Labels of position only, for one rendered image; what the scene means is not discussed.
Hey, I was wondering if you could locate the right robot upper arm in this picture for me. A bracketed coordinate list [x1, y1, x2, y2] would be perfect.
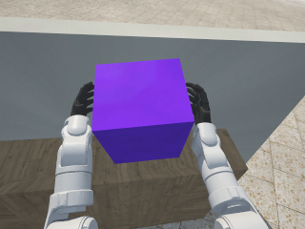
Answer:
[213, 211, 268, 229]

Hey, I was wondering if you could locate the robot left hand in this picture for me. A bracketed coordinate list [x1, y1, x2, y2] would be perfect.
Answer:
[71, 82, 94, 116]

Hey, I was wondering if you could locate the robot left forearm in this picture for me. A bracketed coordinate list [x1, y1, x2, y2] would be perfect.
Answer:
[44, 114, 93, 229]

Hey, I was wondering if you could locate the pedestal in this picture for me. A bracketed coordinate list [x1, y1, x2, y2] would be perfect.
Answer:
[0, 128, 249, 229]

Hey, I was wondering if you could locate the left robot upper arm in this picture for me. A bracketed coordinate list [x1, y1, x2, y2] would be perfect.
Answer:
[47, 216, 98, 229]

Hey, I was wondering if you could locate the carton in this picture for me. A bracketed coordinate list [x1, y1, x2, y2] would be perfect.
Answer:
[91, 58, 194, 164]

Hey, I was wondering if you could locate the robot right forearm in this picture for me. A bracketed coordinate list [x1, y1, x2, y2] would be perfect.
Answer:
[191, 122, 269, 229]

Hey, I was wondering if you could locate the robot right hand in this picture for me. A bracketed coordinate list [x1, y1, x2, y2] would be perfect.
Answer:
[186, 82, 212, 125]

